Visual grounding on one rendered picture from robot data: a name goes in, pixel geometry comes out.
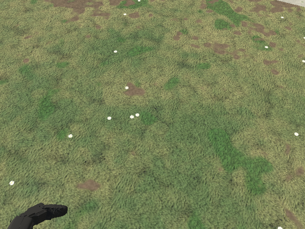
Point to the robot left hand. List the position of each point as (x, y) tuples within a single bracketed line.
[(37, 214)]

